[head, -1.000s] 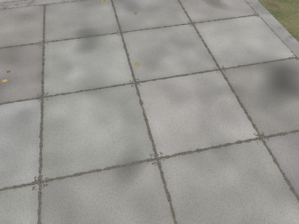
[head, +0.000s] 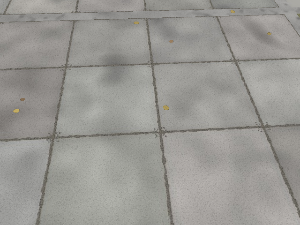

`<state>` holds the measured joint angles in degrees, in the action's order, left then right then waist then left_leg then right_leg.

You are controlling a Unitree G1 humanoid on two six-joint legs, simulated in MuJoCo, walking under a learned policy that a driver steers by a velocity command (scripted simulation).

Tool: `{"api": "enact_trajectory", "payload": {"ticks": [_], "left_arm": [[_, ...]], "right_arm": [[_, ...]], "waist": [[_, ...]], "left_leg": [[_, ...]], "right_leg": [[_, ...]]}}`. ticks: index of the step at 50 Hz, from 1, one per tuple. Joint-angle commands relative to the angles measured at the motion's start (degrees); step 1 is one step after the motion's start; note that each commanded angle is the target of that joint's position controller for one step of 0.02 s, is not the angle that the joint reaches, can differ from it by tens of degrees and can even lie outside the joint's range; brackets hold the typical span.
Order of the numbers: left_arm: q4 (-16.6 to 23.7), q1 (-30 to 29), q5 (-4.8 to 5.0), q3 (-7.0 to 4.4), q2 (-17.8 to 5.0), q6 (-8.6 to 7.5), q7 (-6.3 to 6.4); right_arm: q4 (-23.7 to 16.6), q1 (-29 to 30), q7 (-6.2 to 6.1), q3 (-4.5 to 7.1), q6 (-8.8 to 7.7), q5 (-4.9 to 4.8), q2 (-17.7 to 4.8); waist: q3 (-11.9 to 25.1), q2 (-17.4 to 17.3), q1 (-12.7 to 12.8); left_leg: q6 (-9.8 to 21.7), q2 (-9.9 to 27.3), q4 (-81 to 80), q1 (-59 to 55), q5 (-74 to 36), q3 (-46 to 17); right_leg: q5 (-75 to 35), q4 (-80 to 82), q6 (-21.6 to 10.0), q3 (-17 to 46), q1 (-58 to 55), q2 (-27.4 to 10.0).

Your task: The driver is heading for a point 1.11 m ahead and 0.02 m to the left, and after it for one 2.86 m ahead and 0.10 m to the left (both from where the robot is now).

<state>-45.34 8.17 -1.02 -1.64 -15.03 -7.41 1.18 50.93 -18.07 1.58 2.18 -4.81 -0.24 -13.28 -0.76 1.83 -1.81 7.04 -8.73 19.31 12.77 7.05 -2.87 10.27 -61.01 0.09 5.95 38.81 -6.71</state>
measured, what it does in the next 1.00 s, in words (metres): walks ahead: right foot, then left foot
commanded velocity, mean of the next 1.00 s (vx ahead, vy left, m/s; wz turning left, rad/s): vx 0.50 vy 0.00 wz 0.15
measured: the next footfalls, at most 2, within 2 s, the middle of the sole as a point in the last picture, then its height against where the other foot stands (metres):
right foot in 0.24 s outside the picture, level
left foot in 0.76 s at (116, 218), level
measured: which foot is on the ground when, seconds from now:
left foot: down 0.00-0.26, up 0.28-0.74, down 0.76-1.00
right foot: up 0.00-0.22, down 0.24-0.76, up 0.78-1.00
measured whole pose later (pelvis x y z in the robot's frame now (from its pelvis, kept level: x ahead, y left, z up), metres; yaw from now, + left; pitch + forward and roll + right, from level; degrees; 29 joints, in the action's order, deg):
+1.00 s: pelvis +0.51 +0.07 +0.00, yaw +7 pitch +1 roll +1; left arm -46.7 13.8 1.4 -3.3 -17.1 -3.4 0.3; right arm 48.2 -17.4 1.5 3.1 -6.3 0.9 -14.3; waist 0.3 3.2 -1.6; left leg 4.1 -3.3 16.4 8.1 9.8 6.2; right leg 10.1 -61.6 -0.8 5.1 38.4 -5.3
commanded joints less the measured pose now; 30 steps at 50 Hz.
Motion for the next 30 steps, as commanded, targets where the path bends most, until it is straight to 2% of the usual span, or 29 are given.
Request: {"api": "enact_trajectory", "payload": {"ticks": [1, 4, 7, 9, 10, 11, 12, 13, 14, 15, 16, 17, 18, 19, 21, 23, 25, 28, 30], "left_arm": [[3.69, 0.1, -0.52, -0.79, -2.9, 0.56, 0.95], [5.86, -6.47, 0.64, -0.4, -2.24, 0.27, 0.58], [7.73, -9.75, 1.47, -0.92, -4.38, -0.37, -0.35], [7.97, -9.07, 1.52, -1.37, -5.77, -1.2, -1.15], [7.55, -7.1, 1.4, -1.62, -6.18, -1.62, -1.36], [6.31, -2.74, 1.04, -2.15, -6.83, -1.93, -1.28], [5.14, 4.62, 0.3, -2.92, -8.98, -2.22, -1.01], [3.95, 13.7, -0.53, -4.23, -13.91, -1.99, -0.67], [0.84, 18.43, 0.66, -5.03, -14.05, -1.03, -1.3], [2.14, 15.78, 1.36, -3.64, -8.47, -0.98, -1.46], [2.79, 12.4, 1.4, -2.91, -6.27, -0.62, -1.51], [3.17, 9.34, 1.21, -2.44, -5.59, -0.35, -1.74], [3.15, 7.59, 1.03, -2.06, -4.67, -0.24, -2.0], [2.95, 7.02, 0.76, -1.85, -4.33, -0.17, -2.25], [1.85, 8.31, 1.07, -2.03, -4.95, -0.3, -2.54], [0.69, 10.09, 1.27, -2.5, -6.67, -0.21, -2.31], [-0.21, 11.52, 1.5, -2.64, -7.37, 0.32, -1.92], [-1.54, 13.99, 1.99, -2.61, -8.21, 0.91, -1.63], [-2.67, 16.13, 2.24, -2.6, -8.71, 1.27, -1.6]], "right_arm": [[-5.3, 2.77, -1.4, 2.13, -1.13, -0.48, -9.27], [-4.84, -1.2, -1.84, 2.57, -0.45, -1.3, -10.08], [-4.66, -3.34, -2.17, 2.54, 0.29, -1.66, -9.46], [-4.8, -3.45, -2.5, 2.47, 0.67, -1.14, -9.36], [-4.86, -3.17, -2.59, 2.39, 0.89, -0.87, -9.16], [-4.99, -3.11, -2.54, 1.95, 1.06, -0.62, -7.96], [-5.66, -2.45, -2.21, 0.98, 0.82, -0.18, -5.5], [-6.45, -6.63, -1.86, -0.08, 0.04, -0.56, -2.44], [-6.26, -10.99, -1.69, -0.27, -0.67, -1.87, -3.35], [-6.23, -6.77, -1.71, 0.91, -0.86, -2.51, -9.07], [-7.21, -1.16, -1.71, 1.12, -0.74, -2.08, -9.81], [-7.96, 1.53, -1.67, 0.99, -0.7, -0.99, -8.69], [-8.34, 2.59, -1.59, 1.21, -0.55, -0.17, -8.06], [-8.41, 2.14, -1.45, 1.12, -0.31, -0.09, -6.97], [-8.41, 1.63, -1.31, 0.67, 0.0, -0.02, -4.99], [-9.87, 4.96, -1.44, 0.29, -0.05, 0.19, -4.19], [-11.12, 8.9, -1.32, -0.14, -0.3, 0.21, -3.35], [-12.5, 14.46, -0.79, -0.38, -0.62, -0.25, -3.02], [-13.68, 17.88, -0.33, -0.34, -0.74, -0.67, -3.44]], "waist": [[-1.39, -4.14, 1.78], [0.11, -5.84, -1.43], [0.93, -6.05, -2.52], [1.5, -7.25, -1.71], [2.04, -8.15, -0.52], [3.77, -8.52, 1.55], [9.29, -6.88, 4.93], [17.44, 4.34, 6.01], [19.07, 18.02, 5.44], [11.04, 9.35, 6.38], [5.38, 3.51, 6.1], [2.07, 0.49, 4.75], [0.5, 0.58, 3.3], [0.17, 1.64, 2.29], [0.87, 3.11, 1.87], [0.47, 2.56, 2.47], [0.37, 2.28, 3.52], [-0.46, 2.97, 5.31], [-1.46, 3.21, 6.39]], "left_leg": [[8.54, 11.97, -9.58, 12.14, -3.47, -11.16], [6.63, 12.18, -6.87, 7.2, -0.54, -13.0], [6.23, 14.62, -2.62, 0.25, 3.76, -18.69], [5.74, 16.53, 0.94, -3.8, 2.79, -21.2], [5.17, 16.64, 3.05, -4.72, 0.71, -21.64], [4.07, 14.79, 6.75, -4.83, -2.84, -20.91], [2.28, 11.96, 17.21, -1.3, -5.08, -17.63], [-1.73, 4.83, 35.32, 14.62, 4.9, -9.65], [-3.42, 3.23, 48.55, 28.98, 25.22, -6.33], [-3.15, 6.41, 53.87, 34.4, 22.36, -9.37], [-3.18, 8.5, 54.64, 34.7, 17.01, -7.97], [-3.5, 10.29, 51.71, 33.3, 13.19, -6.15], [-3.75, 12.37, 48.27, 31.6, 10.6, -4.96], [-4.1, 13.38, 46.13, 28.83, 9.37, -3.64], [-5.07, 13.8, 42.91, 26.93, 7.27, -1.28], [-5.94, 14.37, 36.85, 28.28, 3.77, -0.34], [-6.19, 14.35, 29.11, 27.6, -1.83, 0.44], [-6.2, 12.85, 19.14, 23.49, -8.92, 1.94], [-6.02, 12.09, 15.92, 22.14, -9.92, 2.37]], "right_leg": [[-10.81, 13.39, 2.07, -3.21, -7.76, 2.08], [-15.38, 25.61, 2.8, -3.06, -9.86, 5.02], [-12.88, 31.33, 2.61, -1.01, -10.05, 5.8], [-9.05, 33.81, 1.15, -1.1, -11.95, 5.82], [-7.35, 35.27, -0.05, -1.92, -14.88, 5.95], [-6.04, 37.57, -1.77, -3.08, -20.9, 6.29], [-5.67, 36.45, -5.17, 1.02, -32.62, 1.29], [-3.9, 36.6, -12.94, 17.89, -53.55, -9.94], [8.86, 42.8, -18.92, 38.34, -59.81, -18.14], [16.0, 44.59, -16.69, 36.2, -54.3, -16.27], [12.46, 45.03, -14.25, 27.22, -47.52, -13.55], [6.13, 46.91, -13.33, 21.23, -41.28, -10.58], [0.99, 48.33, -12.57, 17.1, -37.38, -8.43], [-2.51, 49.76, -12.03, 13.74, -34.3, -6.59], [-9.98, 51.25, -12.74, 9.07, -32.25, -4.95], [-15.37, 52.26, -13.33, 6.3, -32.42, -5.02], [-17.39, 52.58, -12.64, 3.49, -32.78, -4.34], [-14.94, 52.44, -11.26, 0.4, -32.25, -3.22], [-13.06, 52.01, -11.19, 0.73, -33.38, -4.45]]}}
Velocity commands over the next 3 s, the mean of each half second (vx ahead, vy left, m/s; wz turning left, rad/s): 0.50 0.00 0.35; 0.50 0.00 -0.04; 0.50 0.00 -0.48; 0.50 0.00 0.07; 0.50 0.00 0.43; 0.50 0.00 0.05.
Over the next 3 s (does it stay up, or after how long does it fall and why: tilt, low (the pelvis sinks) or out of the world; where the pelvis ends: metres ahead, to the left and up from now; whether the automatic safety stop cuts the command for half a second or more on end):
stays up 1.59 0.13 0.00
